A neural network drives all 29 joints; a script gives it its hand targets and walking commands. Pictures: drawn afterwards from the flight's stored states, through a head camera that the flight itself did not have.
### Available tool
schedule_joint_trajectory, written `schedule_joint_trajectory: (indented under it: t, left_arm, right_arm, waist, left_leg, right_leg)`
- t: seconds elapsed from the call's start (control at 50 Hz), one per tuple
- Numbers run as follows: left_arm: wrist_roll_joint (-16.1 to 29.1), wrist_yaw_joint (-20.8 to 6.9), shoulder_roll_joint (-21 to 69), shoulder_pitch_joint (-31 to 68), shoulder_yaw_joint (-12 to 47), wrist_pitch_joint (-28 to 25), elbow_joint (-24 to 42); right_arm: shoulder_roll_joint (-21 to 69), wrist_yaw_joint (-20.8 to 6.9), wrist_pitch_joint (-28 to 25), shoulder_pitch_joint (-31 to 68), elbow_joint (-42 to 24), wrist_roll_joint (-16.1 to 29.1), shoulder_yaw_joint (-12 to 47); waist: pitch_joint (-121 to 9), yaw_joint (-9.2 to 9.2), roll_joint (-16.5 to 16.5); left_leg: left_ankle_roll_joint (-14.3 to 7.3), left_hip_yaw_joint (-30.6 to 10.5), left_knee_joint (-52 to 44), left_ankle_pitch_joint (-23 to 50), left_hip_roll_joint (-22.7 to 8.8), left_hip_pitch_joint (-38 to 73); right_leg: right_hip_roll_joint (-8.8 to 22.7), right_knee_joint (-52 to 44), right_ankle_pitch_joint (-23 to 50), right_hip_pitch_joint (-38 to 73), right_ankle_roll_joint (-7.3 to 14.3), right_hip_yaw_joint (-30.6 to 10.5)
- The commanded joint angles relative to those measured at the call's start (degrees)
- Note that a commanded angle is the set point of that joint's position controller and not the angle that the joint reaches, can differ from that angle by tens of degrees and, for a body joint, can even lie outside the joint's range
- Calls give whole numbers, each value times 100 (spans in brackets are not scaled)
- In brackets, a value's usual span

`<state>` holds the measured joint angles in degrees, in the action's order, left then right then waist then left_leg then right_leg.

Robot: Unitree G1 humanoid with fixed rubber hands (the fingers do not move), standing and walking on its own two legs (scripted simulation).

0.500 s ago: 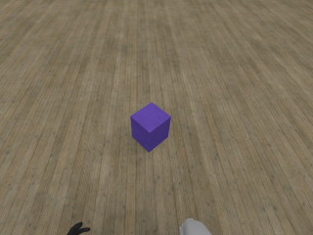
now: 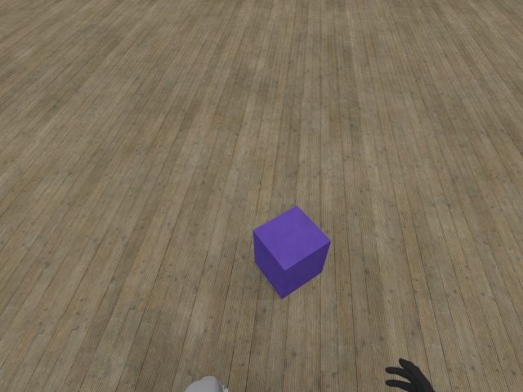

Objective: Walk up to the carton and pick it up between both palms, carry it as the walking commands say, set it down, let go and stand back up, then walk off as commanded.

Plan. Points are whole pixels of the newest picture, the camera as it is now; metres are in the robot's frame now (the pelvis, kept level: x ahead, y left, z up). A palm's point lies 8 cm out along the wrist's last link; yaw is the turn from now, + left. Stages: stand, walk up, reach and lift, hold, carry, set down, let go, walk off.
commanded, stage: walk up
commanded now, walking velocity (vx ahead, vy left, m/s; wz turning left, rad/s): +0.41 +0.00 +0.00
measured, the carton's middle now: (289, 252) +0.71 -0.05 -0.65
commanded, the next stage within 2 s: none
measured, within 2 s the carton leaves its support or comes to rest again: neither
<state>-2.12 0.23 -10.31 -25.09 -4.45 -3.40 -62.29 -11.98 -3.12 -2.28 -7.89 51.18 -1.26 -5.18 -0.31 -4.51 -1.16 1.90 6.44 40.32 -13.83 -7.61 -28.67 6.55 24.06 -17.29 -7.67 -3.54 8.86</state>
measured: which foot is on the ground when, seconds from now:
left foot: up 0.00-0.04, down 0.06-0.38, up 0.40-0.86, down 0.88-1.00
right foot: down 0.00-0.06, up 0.08-0.34, down 0.36-0.88, up 0.90-1.00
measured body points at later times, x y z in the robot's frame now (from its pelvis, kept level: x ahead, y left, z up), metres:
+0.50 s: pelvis +0.19 -0.02 +0.00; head +0.20 -0.05 +0.45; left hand +0.30 +0.22 -0.12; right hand +0.16 -0.25 -0.18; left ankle +0.13 +0.13 -0.68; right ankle +0.20 -0.08 -0.74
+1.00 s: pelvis +0.30 +0.02 -0.01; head +0.34 +0.04 +0.44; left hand +0.24 +0.23 -0.17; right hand +0.41 -0.19 -0.15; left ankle +0.38 +0.13 -0.74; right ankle +0.22 -0.10 -0.70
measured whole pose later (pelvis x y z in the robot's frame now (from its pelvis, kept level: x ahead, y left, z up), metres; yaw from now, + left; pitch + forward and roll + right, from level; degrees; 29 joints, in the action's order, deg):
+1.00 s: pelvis +0.30 +0.02 -0.01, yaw +0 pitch -1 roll +1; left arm -0.2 1.8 -7.4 -20.0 -1.9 -0.1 -63.5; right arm -7.5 1.7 -1.5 -5.4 57.3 -0.2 -0.5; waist 6.1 -2.5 2.8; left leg -1.8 8.9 29.3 -8.1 -2.0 -20.3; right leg 3.3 50.3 -30.1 -15.4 0.6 3.0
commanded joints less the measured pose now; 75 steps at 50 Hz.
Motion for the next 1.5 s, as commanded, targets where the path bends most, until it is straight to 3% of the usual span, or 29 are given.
schedule_joint_trajectory:
  t: [0.0, 0.02, 0.04, 0.12, 0.16, 0.28, 0.3, 0.34, 0.38, 0.46, 0.54, 0.64, 0.76, 0.8, 0.84, 0.86, 0.9, 0.94, 1.08, 1.18, 1.2, 1.22, 1.24, 1.28, 1.3, 1.34, 1.4, 1.46, 1.48]
  left_arm:
    - [80, -85, -323, 338, -69, -156, 370]
    - [129, -104, -235, 75, 11, -156, 695]
    - [74, -83, -265, 74, -62, -125, 576]
    - [141, -112, 65, 350, 56, 41, 494]
    - [178, -145, -48, 425, 55, 11, 639]
    - [112, -104, 67, 735, 120, 60, 757]
    - [101, -109, -33, 339, 73, 41, 627]
    - [32, -25, -1119, -438, -159, -41, 540]
    - [130, 46, -1184, 74, -184, 70, 711]
    - [173, 81, -518, 582, 88, -118, 675]
    - [200, 104, -531, -57, 28, -222, 335]
    - [83, 133, -373, -484, 109, -211, -84]
    - [209, 201, -514, -5, 81, -76, -77]
    - [315, 190, -605, -104, 48, -49, -47]
    - [355, 159, 122, -165, 273, 17, 231]
    - [295, 190, 298, -305, 266, 167, 22]
    - [206, 165, 386, -438, 298, 354, -86]
    - [81, 146, 162, -492, 240, 398, -54]
    - [145, 232, -184, 86, 14, 654, 44]
    - [139, 146, -234, 479, 67, 695, 239]
    - [123, 139, -91, -9, 138, 636, 315]
    - [186, 97, -170, -305, 132, 625, 211]
    - [103, 53, -384, -497, 128, 618, 104]
    - [-9, 96, -1399, 148, -19, 495, 439]
    - [11, 166, -1442, 578, -46, 479, 445]
    - [97, 163, -669, 782, 237, 320, 554]
    - [171, 191, -743, 1206, 285, 166, 657]
    - [209, 197, -559, 840, 314, 98, 573]
    - [193, 210, -575, 548, 284, 48, 423]
  right_arm:
    - [-713, 158, -262, -1987, 498, -57, -180]
    - [-1274, 264, -286, -2493, 565, -88, -289]
    - [-1597, 334, -273, -2535, 584, -24, -302]
    - [-826, 312, -272, -970, 109, -30, -31]
    - [-561, 380, -255, -897, 180, 2, 9]
    - [-756, 429, -93, -1286, 612, 19, -16]
    - [-685, 397, -68, -1198, 559, 76, 21]
    - [226, 381, -58, -947, 239, 46, 212]
    - [-271, 364, 105, -647, 261, 51, 79]
    - [165, 229, 122, -1472, 764, -88, 40]
    - [-29, 238, 153, -964, 777, -41, -7]
    - [93, 152, 287, -530, 597, -32, 21]
    - [28, 409, 73, -325, 471, 162, 239]
    - [-282, 459, -15, -901, 634, 66, 176]
    - [-955, 521, -22, -1633, 733, 45, 120]
    - [-760, 521, -26, -1494, 646, 130, 227]
    - [-383, 532, 63, -607, 697, 140, 347]
    - [-323, 555, 106, 75, 371, 78, 356]
    - [-976, 694, 232, -753, 551, 47, 60]
    - [-1029, 655, 377, -141, 390, -96, -35]
    - [-1023, 649, 411, 270, 340, -28, -5]
    - [-885, 583, 529, 235, 409, 63, 18]
    - [-803, 553, 529, 428, 303, 39, 3]
    - [-41, 517, 650, -144, 289, 151, 207]
    - [16, 498, 670, -135, 351, 143, 173]
    - [-406, 318, 744, -389, 776, 159, 56]
    - [-255, 278, 722, -1349, 1157, 42, -6]
    - [-365, 314, 581, -999, 1122, 1, 31]
    - [-383, 349, 565, -933, 1009, -16, 37]
  waist:
    - [-543, 1222, -435]
    - [-1089, 1265, -2152]
    - [-867, 1161, -1836]
    - [-238, 714, -802]
    - [-354, 595, -1659]
    - [45, 265, -1003]
    - [-77, 94, -202]
    - [-343, -319, 2123]
    - [62, -207, 1617]
    - [374, 275, 761]
    - [240, 130, 302]
    - [355, 133, 1487]
    - [384, 408, 1797]
    - [-164, 720, 997]
    - [-1276, 1001, -929]
    - [-1138, 871, -811]
    - [-617, 552, -505]
    - [-70, 251, -1178]
    - [-204, 668, -620]
    - [-268, 514, -495]
    - [-291, 154, -1347]
    - [-342, 69, -1201]
    - [-138, -179, -677]
    - [643, -26, 3146]
    - [846, 202, 2127]
    - [1140, 436, 1025]
    - [700, 871, 929]
    - [64, 608, 223]
    - [-60, 503, 682]
  left_leg:
    - [-231, -525, -1543, 555, -411, 3547]
    - [-606, -2481, -2362, 364, -1968, 4380]
    - [-791, -2953, -2562, 1427, -2265, 3877]
    - [-907, -1220, -2477, 1709, -1508, 2551]
    - [-945, -884, -2262, 2670, -1149, 2450]
    - [-718, -507, -2145, 587, -892, 1488]
    - [-532, -394, -1839, 198, -791, 1100]
    - [-87, 571, 532, -1887, 437, -842]
    - [-164, -254, 1984, -1428, 90, -474]
    - [-47, -342, 2098, -619, -41, -598]
    - [-6, -294, 1955, -86, -10, -867]
    - [-4, -127, 1479, 573, 264, -735]
    - [-60, 386, -945, 577, 938, 809]
    - [-347, 295, -1636, 2298, 635, 2444]
    - [-1125, -1727, -1451, 6095, -1629, 4093]
    - [-1436, -2057, -1891, 5905, -2003, 2845]
    - [-1577, -1399, -2227, 3199, -1582, 1986]
    - [-1123, -760, -2632, 1671, -825, 1193]
    - [-1525, -1797, -2205, 3118, -1866, 1787]
    - [-1021, -1181, -2708, -41, -1289, 615]
    - [-886, -1128, -2755, -1017, -1036, 282]
    - [-696, -1062, -2936, -1947, -876, -186]
    - [-511, -439, -2198, -2571, -423, -880]
    - [-64, 53, 62, -2441, 683, -548]
    - [-223, -1070, 609, -1539, 619, -225]
    - [-230, -1063, 1149, -640, 705, 207]
    - [-171, -1012, 1345, -92, 791, -80]
    - [-29, -793, 1008, 9, 633, -28]
    - [97, -738, 886, -34, 589, 46]
  right_leg:
    - [-60, 1449, -329, -1938, 489, 101]
    - [-424, 3155, -1622, -2929, 294, 10]
    - [-410, 3926, -1589, -2884, 376, -366]
    - [166, 3980, -658, -2443, 363, -588]
    - [66, 3253, -666, -2123, 216, -499]
    - [-338, 630, 272, -817, 387, 77]
    - [-335, 276, 902, 185, 394, 9]
    - [1721, -864, 1175, 1482, 1015, -2467]
    - [1977, -1407, -264, 53, 1234, -2737]
    - [1380, -1263, 1727, 308, 1159, -1812]
    - [1561, -780, 4277, 884, 933, -1336]
    - [902, -622, 4939, 733, 489, -771]
    - [249, 69, 6095, 452, 748, 3]
    - [266, 850, 5093, -268, 527, 18]
    - [-317, 2466, -1112, -1707, 414, -175]
    - [-344, 2879, -2148, -889, 502, -741]
    - [-297, 3316, -1585, -782, 426, -816]
    - [-265, 2779, -1074, -751, 383, -745]
    - [-339, 3110, -1625, -1523, 101, -711]
    - [-485, 2372, -809, -709, 325, -489]
    - [-311, 1730, -533, -294, 346, -764]
    - [-639, 1071, -349, 352, 393, -376]
    - [-408, 729, -437, 504, 475, -714]
    - [1611, -2360, -3510, -1922, 722, -3430]
    - [1724, -2457, -3378, -2309, 806, -3307]
    - [977, -2431, -2163, -2402, 379, -2634]
    - [610, -1937, -576, -963, -206, -1900]
    - [601, -1508, 944, 542, 24, -1670]
    - [702, -1588, 219, 665, 144, -1601]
